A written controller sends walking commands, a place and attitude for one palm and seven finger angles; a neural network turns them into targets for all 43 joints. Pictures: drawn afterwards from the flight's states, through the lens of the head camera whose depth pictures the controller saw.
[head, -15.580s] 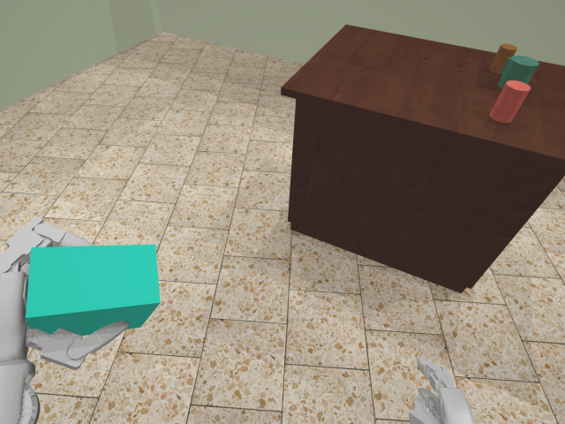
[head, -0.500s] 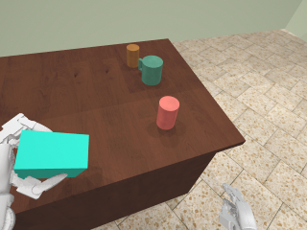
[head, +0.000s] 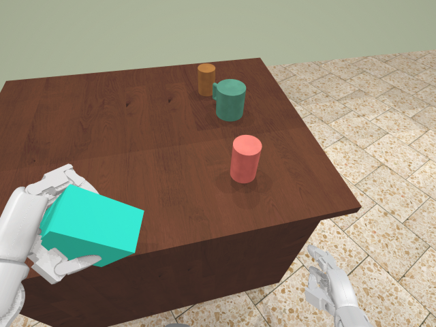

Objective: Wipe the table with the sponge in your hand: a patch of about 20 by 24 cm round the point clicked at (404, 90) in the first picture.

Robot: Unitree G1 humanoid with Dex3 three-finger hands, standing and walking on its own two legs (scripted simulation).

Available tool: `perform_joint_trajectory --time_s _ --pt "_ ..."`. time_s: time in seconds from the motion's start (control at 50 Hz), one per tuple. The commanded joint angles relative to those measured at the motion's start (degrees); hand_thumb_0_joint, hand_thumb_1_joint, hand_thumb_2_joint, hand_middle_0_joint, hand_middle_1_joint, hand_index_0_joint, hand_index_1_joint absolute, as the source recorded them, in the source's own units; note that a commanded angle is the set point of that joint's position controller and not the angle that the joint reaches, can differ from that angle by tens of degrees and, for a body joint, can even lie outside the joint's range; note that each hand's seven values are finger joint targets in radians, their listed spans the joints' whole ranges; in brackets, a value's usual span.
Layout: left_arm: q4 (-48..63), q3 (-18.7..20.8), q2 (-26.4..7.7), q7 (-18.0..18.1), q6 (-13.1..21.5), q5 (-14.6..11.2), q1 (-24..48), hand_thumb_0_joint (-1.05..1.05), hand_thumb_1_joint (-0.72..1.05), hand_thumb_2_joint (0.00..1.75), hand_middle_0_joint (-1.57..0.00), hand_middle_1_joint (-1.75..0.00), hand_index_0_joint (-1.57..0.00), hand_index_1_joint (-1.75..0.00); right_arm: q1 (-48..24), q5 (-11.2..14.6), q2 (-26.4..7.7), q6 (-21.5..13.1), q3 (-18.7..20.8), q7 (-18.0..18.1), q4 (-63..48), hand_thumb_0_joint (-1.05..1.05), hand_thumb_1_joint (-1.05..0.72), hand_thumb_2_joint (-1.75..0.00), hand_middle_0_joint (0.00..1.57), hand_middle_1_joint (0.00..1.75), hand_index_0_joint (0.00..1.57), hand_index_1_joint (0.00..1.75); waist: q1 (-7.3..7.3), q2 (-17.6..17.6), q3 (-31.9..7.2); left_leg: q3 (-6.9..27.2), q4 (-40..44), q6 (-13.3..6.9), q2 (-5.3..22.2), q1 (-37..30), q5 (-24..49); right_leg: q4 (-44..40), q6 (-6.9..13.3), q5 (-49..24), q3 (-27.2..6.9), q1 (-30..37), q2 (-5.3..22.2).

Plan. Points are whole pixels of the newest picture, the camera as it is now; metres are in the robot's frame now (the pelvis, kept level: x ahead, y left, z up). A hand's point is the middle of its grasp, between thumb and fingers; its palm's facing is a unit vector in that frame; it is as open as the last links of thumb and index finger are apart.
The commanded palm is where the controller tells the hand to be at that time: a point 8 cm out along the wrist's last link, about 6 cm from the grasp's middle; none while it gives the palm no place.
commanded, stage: turn the palm down, sponge in hand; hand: left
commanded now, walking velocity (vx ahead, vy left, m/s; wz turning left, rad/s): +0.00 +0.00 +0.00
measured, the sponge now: (98, 233) +0.21 +0.21 +0.10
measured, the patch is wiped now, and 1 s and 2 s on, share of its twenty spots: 0.00 0.00 0.00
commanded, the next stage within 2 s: move the sponge above the wiping area in 1.82 s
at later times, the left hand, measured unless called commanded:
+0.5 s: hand (86, 186) +0.24 +0.22 +0.18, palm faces +0.26 -0.48 -0.84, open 10.5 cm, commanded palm +0.21 +0.27 +0.21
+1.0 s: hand (22, 174) +0.25 +0.31 +0.19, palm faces +0.34 -0.20 -0.92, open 10.5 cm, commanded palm +0.21 +0.28 +0.23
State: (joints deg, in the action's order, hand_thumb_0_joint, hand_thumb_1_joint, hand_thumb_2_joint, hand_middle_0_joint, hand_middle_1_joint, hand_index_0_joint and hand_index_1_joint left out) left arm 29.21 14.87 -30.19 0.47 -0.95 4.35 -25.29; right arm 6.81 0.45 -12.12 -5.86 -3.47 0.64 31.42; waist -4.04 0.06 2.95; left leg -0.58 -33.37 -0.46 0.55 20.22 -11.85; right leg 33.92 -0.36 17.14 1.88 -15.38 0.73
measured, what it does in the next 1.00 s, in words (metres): stands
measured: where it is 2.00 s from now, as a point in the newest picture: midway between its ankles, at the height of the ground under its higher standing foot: outside the picture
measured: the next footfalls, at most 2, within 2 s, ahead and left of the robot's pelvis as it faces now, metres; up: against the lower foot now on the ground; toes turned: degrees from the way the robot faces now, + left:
none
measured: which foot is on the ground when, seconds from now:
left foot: down 0.00-1.00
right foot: down 0.00-1.00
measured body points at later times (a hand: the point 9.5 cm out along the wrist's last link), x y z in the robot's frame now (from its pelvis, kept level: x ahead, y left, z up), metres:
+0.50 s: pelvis +0.04 -0.05 -0.01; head +0.04 -0.07 +0.44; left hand +0.22 +0.24 +0.23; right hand +0.23 -0.29 -0.09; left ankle +0.07 +0.11 -0.73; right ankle +0.01 -0.12 -0.73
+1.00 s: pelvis +0.02 +0.00 +0.00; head +0.01 -0.04 +0.45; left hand +0.22 +0.31 +0.24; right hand +0.26 -0.20 -0.07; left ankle +0.07 +0.11 -0.73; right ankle +0.01 -0.12 -0.73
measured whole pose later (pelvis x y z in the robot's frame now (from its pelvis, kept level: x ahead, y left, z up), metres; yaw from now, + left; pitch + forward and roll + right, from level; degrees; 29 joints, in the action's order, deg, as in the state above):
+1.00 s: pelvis +0.02 +0.00 +0.00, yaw +0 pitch -1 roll -1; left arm 20.6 13.0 -38.2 4.3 -14.8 29.6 -12.3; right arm 5.5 3.6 -13.6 1.9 -3.0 3.0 33.0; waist -6.5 -5.9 -1.5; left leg 0.0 -33.7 0.1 1.4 18.5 -13.9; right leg 31.7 0.1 17.9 2.4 -12.4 -0.2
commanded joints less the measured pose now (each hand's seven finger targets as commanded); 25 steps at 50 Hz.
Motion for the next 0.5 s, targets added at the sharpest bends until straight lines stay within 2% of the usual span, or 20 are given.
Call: perform_joint_trajectory --time_s 0.0,0.02,0.04,0.08,0.14,0.16,0.2,0.22,0.24,0.26,0.28,0.3,0.32,0.34,0.38,0.4,0.42,0.44,0.46,0.48 --pt "13.32 17.82 -15.82 10.39 10.80 2.48 18.75 0.00 0.10 1.30 -1.20 -1.60 -1.20 -1.60 -3.53 -0.38 -7.30 -3.56 3.88 1.00 -5.03 0.00 -0.90 -0.90 0.20 0.30 0.20 0.30 1.45 -13.76 -12.37 3.01 5.49 0.83 0.59 -8.99 -11.90 -5.03 1.28 3.21 2.86 -6.81 -2.86" --pt "9.78 15.46 -14.65 10.87 9.85 3.65 20.76 0.00 0.10 1.30 -1.20 -1.60 -1.20 -1.60 -3.24 -0.61 -6.99 -3.29 3.87 0.98 -4.72 0.00 -0.90 -0.90 0.20 0.30 0.20 0.30 2.09 -15.54 -12.06 2.60 4.39 0.58 0.21 -8.36 -10.23 -5.52 1.37 2.55 2.77 -6.83 -2.10" --pt "4.85 15.07 -14.82 10.78 8.25 4.44 19.36 0.00 0.10 1.30 -1.20 -1.60 -1.20 -1.60 -2.84 -0.69 -7.44 -2.80 4.20 1.16 -4.04 0.00 -0.90 -0.90 0.20 0.30 0.20 0.30 2.40 -14.72 -11.17 2.16 3.79 0.36 0.21 -7.67 -9.56 -6.05 1.18 2.30 2.60 -6.67 -1.68" --pt "-2.04 12.07 -14.93 8.22 2.82 5.09 18.61 0.00 0.10 1.30 -1.20 -1.60 -1.20 -1.60 -3.93 -0.06 -8.64 -1.10 4.13 1.98 -4.05 0.00 -0.90 -0.90 0.20 0.30 0.20 0.30 2.18 -12.74 -9.24 0.73 3.60 0.00 -0.25 -5.38 -9.61 -8.00 0.77 3.83 1.49 -5.98 -0.87" --pt "-5.16 6.61 -15.33 1.97 -5.36 5.45 21.36 0.00 0.10 1.30 -1.20 -1.60 -1.20 -1.60 -6.25 1.42 -9.17 0.09 3.33 3.44 -6.06 0.00 -0.90 -0.90 0.20 0.30 0.20 0.30 1.65 -7.37 -7.64 -0.69 2.43 -0.79 -0.92 -5.10 -6.91 -10.60 0.01 5.01 -0.40 -4.87 0.04" --pt "-5.41 6.61 -17.04 -0.09 -6.71 5.96 21.68 0.00 0.10 1.30 -1.20 -1.60 -1.20 -1.60 -6.31 1.76 -9.56 0.18 3.33 3.89 -6.57 0.00 -0.90 -0.90 0.20 0.30 0.20 0.30 1.51 -4.51 -7.38 -0.45 2.13 -0.98 -0.72 -4.99 -6.20 -10.99 -0.31 5.05 -0.83 -4.61 0.24" --pt "-2.75 6.56 -18.34 -3.41 -6.55 6.78 22.19 0.00 0.10 1.30 -1.20 -1.60 -1.20 -1.60 -8.79 2.68 -8.79 -0.56 2.77 4.07 -8.20 0.00 -0.90 -0.90 0.20 0.30 0.20 0.30 1.27 -1.40 -7.58 -0.03 0.92 -1.31 -0.83 -5.95 -3.65 -11.21 -0.34 3.46 -2.19 -3.91 0.20" --pt "0.06 6.98 -18.77 -4.44 -4.57 7.14 21.64 0.00 0.10 1.30 -1.20 -1.60 -1.20 -1.60 -7.34 2.18 -8.64 -0.90 3.11 4.12 -8.51 0.00 -0.90 -0.90 0.20 0.30 0.20 0.30 0.76 -0.36 -9.43 0.66 0.06 -1.60 -0.70 -6.09 -1.53 -10.36 -0.40 0.25 -2.23 -2.97 0.55" --pt "2.12 9.42 -20.29 -5.11 -2.07 7.14 18.18 0.00 0.10 1.30 -1.20 -1.60 -1.20 -1.60 -5.96 1.66 -8.39 -1.10 3.36 4.21 -8.78 0.00 -0.90 -0.90 0.20 0.30 0.20 0.30 0.07 1.52 -11.40 0.86 -0.50 -1.78 -0.60 -6.77 0.95 -9.10 -0.53 -3.42 -1.85 -1.64 0.36" --pt "4.66 11.06 -21.21 -5.52 0.47 6.91 16.36 0.00 0.10 1.30 -1.20 -1.60 -1.20 -1.60 -5.65 1.39 -8.43 -1.25 3.60 4.24 -8.90 0.00 -0.90 -0.90 0.20 0.30 0.20 0.30 -0.18 1.50 -12.66 1.07 -1.15 -2.03 -0.77 -7.37 2.97 -8.54 -0.66 -6.75 -1.89 -1.33 0.32" --pt "7.54 13.66 -22.63 -5.35 3.20 6.42 15.01 0.00 0.10 1.30 -1.20 -1.60 -1.20 -1.60 -4.74 0.94 -8.13 -1.59 3.89 4.31 -9.08 0.00 -0.90 -0.90 0.20 0.30 0.20 0.30 -0.60 2.54 -14.11 1.11 -2.00 -2.03 -0.72 -8.18 4.97 -7.92 -0.95 -9.79 -1.88 -0.94 0.43" --pt "8.85 18.05 -25.78 -4.40 4.97 5.93 12.90 0.00 0.10 1.30 -1.20 -1.60 -1.20 -1.60 -5.17 1.10 -7.96 -2.26 3.94 4.09 -9.00 0.00 -0.90 -0.90 0.20 0.30 0.20 0.30 -1.66 0.49 -14.25 0.70 -2.45 -1.62 -0.75 -8.58 5.90 -7.91 -0.51 -10.74 -2.31 -0.52 0.06" --pt "8.92 18.65 -24.44 -3.34 6.48 5.77 12.42 0.00 0.10 1.30 -1.20 -1.60 -1.20 -1.60 -3.79 0.77 -7.66 -2.35 4.29 3.89 -8.53 0.00 -0.90 -0.90 0.20 0.30 0.20 0.30 -1.66 -0.48 -15.41 0.46 -3.04 -1.73 -0.81 -8.45 7.73 -7.12 -0.47 -13.87 -1.65 -0.37 0.36" --pt "8.55 21.32 -24.94 -1.98 7.82 5.26 10.28 0.00 0.10 1.30 -1.20 -1.60 -1.20 -1.60 -2.28 0.63 -7.50 -2.45 4.70 3.76 -8.18 0.00 -0.90 -0.90 0.20 0.30 0.20 0.30 -1.75 -0.12 -15.36 0.35 -3.89 -1.60 -0.54 -8.68 9.48 -6.47 -0.72 -17.25 -1.66 -0.03 0.45" --pt "6.30 23.23 -24.15 1.03 7.69 5.38 8.40 0.00 0.10 1.30 -1.20 -1.60 -1.20 -1.60 -0.96 1.03 -8.23 -1.72 5.88 3.17 -7.13 0.00 -0.90 -0.90 0.20 0.30 0.20 0.30 -2.04 -3.71 -15.72 -0.45 -4.67 -1.17 -0.43 -7.63 12.16 -5.15 -0.68 -22.02 -1.69 0.93 0.84" --pt "4.68 24.76 -24.74 2.94 6.31 5.97 7.32 0.00 0.10 1.30 -1.20 -1.60 -1.20 -1.60 -1.65 1.36 -8.30 -1.47 6.21 2.63 -6.89 0.00 -0.90 -0.90 0.20 0.30 0.20 0.30 -2.72 -6.08 -14.80 -0.81 -5.00 -0.79 -0.47 -7.01 12.43 -5.18 -0.24 -23.16 -2.69 1.27 0.92" --pt "2.85 21.68 -21.67 4.23 4.63 6.86 7.95 0.00 0.10 1.30 -1.20 -1.60 -1.20 -1.60 -0.67 1.38 -8.52 -0.46 6.51 2.25 -6.70 0.00 -0.90 -0.90 0.20 0.30 0.20 0.30 -2.23 -8.01 -14.00 -1.39 -4.98 -0.54 -0.26 -5.40 13.16 -4.60 -0.21 -24.04 -2.30 1.18 1.22" --pt "1.54 21.20 -21.38 5.14 2.73 7.60 6.72 0.00 0.10 1.30 -1.20 -1.60 -1.20 -1.60 0.05 1.16 -9.08 0.43 7.00 2.24 -6.79 0.00 -0.90 -0.90 0.20 0.30 0.20 0.30 -2.33 -6.64 -13.55 -1.45 -4.87 -0.37 0.10 -4.62 13.49 -4.12 -0.45 -25.16 -2.65 1.25 1.48" --pt "-0.23 18.91 -20.01 5.43 0.54 8.23 5.74 0.00 0.10 1.30 -1.20 -1.60 -1.20 -1.60 0.03 1.37 -9.31 1.26 7.09 2.37 -7.12 0.00 -0.90 -0.90 0.20 0.30 0.20 0.30 -2.05 -5.72 -11.87 -1.70 -4.35 -0.37 0.11 -3.46 12.58 -4.25 -0.76 -24.34 -2.59 0.84 1.45" --pt "-2.22 17.79 -20.65 5.32 -1.97 8.86 5.94 0.00 0.10 1.30 -1.20 -1.60 -1.20 -1.60 -0.28 1.43 -10.06 2.16 6.96 2.59 -7.21 0.00 -0.90 -0.90 0.20 0.30 0.20 0.30 -2.11 -3.21 -11.12 -1.27 -3.87 -0.32 0.33 -2.36 11.20 -4.29 -1.25 -23.79 -3.07 0.47 2.03"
